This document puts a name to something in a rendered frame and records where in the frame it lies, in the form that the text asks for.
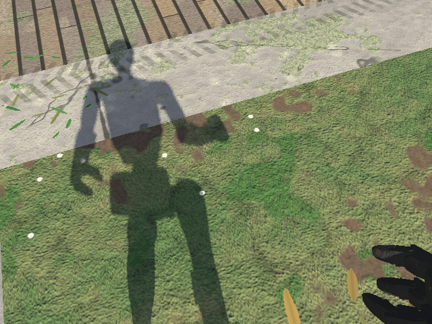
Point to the robot right hand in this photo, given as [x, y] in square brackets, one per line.
[419, 293]

